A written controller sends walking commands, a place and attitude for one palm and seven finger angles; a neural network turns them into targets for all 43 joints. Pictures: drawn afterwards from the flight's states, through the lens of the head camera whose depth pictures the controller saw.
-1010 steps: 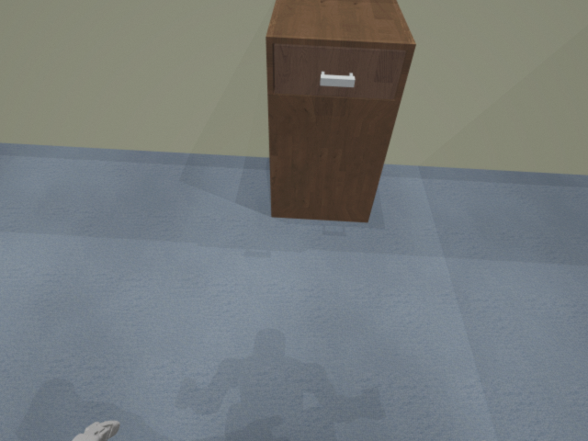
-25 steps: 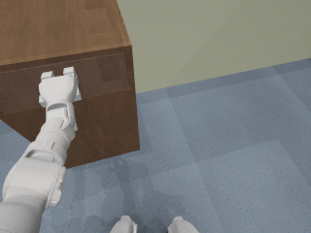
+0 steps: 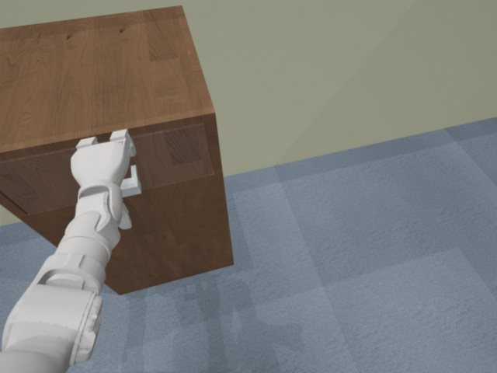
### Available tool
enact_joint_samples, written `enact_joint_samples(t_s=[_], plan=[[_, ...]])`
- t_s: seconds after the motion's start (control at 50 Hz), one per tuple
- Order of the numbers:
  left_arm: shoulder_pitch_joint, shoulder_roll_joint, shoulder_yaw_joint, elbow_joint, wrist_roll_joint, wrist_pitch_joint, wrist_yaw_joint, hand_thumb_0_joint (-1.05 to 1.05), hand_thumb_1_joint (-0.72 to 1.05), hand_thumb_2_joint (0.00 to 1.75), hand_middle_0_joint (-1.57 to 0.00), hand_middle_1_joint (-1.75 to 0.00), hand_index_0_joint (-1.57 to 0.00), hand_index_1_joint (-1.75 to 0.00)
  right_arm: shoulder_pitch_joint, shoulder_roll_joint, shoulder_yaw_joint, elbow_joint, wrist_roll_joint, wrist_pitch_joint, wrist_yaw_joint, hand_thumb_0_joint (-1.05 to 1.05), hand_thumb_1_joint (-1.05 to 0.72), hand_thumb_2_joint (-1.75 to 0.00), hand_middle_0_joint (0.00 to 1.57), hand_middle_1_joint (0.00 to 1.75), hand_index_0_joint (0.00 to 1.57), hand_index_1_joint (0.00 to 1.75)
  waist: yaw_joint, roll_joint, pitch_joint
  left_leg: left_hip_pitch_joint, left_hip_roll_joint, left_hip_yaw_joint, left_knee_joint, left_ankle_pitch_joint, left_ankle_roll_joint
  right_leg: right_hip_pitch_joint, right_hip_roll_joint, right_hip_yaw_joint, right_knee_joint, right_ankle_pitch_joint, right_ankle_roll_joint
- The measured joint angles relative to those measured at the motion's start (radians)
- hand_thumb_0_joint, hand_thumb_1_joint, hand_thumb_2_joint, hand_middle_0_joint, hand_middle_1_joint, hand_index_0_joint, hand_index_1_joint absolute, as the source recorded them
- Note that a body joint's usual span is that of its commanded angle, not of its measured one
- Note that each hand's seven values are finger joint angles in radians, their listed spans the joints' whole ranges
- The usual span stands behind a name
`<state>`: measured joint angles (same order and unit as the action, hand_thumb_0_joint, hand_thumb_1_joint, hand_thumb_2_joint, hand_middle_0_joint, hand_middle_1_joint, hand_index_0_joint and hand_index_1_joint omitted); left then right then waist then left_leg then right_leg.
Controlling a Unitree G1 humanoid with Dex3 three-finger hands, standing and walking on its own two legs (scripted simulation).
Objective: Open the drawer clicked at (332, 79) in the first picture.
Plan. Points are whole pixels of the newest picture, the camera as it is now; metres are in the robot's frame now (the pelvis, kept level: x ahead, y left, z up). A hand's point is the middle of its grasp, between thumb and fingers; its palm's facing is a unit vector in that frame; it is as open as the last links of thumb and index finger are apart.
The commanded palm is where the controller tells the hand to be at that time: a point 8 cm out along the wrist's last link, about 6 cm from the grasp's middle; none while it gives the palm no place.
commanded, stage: lift the fingers back up to retry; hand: left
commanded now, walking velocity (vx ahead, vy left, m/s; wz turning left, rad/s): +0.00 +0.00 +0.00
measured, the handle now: (111, 182) +0.48 +0.27 -0.03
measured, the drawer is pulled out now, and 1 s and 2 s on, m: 0.00 0.00 0.00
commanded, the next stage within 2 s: re-aim the fingers above the handle in 0.10 s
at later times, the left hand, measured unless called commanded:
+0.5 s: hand (107, 180) +0.44 +0.24 +0.03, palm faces +0.00 -0.04 -1.00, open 13.8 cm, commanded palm +0.42 +0.24 +0.09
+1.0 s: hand (110, 182) +0.44 +0.24 +0.04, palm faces +0.01 -0.01 -1.00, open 13.8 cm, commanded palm +0.41 +0.23 +0.09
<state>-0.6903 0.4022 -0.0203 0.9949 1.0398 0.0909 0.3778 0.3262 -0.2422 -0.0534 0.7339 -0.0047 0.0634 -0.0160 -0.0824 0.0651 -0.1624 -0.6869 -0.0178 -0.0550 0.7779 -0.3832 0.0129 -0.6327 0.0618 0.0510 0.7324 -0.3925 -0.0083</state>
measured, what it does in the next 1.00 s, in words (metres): stands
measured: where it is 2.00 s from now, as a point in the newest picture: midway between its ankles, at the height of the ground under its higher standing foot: outside the picture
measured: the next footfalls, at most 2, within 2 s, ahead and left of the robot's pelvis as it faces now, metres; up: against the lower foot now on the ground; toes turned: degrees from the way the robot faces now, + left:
none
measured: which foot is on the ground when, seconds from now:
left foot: down 0.00-1.00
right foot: down 0.00-1.00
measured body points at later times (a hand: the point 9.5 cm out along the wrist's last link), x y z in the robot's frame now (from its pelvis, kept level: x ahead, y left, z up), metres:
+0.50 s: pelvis +0.01 +0.00 +0.00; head +0.07 -0.01 +0.45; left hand +0.44 +0.24 +0.09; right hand +0.06 -0.28 -0.13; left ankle -0.01 +0.11 -0.71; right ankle -0.03 -0.12 -0.71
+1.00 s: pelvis -0.01 +0.00 +0.00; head +0.06 -0.01 +0.45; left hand +0.43 +0.23 +0.09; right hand +0.05 -0.26 -0.13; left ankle -0.01 +0.11 -0.71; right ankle -0.03 -0.12 -0.71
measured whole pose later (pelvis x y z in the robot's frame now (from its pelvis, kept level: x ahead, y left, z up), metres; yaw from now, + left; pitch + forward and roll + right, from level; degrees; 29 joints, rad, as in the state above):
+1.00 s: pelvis -0.01 +0.00 +0.00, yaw +0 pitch +15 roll -1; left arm -0.71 0.41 -0.05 1.01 1.07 0.08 0.39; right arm 0.30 -0.24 -0.05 0.72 0.01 0.06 -0.02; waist -0.07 0.05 -0.14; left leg -0.66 -0.03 -0.05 0.75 -0.36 0.01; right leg -0.61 0.05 0.06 0.72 -0.38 -0.01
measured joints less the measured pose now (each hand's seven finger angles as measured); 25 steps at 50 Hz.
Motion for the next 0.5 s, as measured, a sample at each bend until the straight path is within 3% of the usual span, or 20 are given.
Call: enact_joint_samples(t_s=[0.22,0.34,0.5], plan=[[0.006,0.017,-0.009,-0.001,0.01,-0.03,-0.05,0.0,-0.49,0.3,-0.37,-1.21,-0.34,-1.21,-0.031,-0.004,0.004,-0.032,0.011,0.008,-0.012,0.01,-0.91,-0.9,0.2,0.3,0.2,0.3,0.014,-0.015,0.007,0.049,0.001,0.002,-0.043,0.011,-0.005,0.041,-0.002,0.003,-0.028,0.005,-0.007],[0.028,0.026,0.002,-0.032,0.016,-0.058,-0.036,0.0,-0.49,0.3,-0.35,-1.21,-0.33,-1.2,-0.024,-0.01,-0.008,-0.032,0.01,0.009,-0.01,0.01,-0.91,-0.9,0.2,0.3,0.2,0.3,0.021,-0.017,0.007,0.045,0.001,0.001,-0.038,0.008,-0.006,0.037,-0.001,0.002,-0.023,0.002,-0.008],[0.035,0.026,0.001,-0.037,0.011,-0.042,-0.022,0.0,-0.49,0.3,-0.34,-1.21,-0.32,-1.2,-0.012,-0.01,-0.013,-0.014,0.011,0.015,-0.002,0.01,-0.91,-0.9,0.2,0.3,0.2,0.3,0.022,-0.013,0.004,0.045,0.0,0.003,-0.034,0.006,-0.004,0.039,-0.002,0.003,-0.022,0.001,-0.006]])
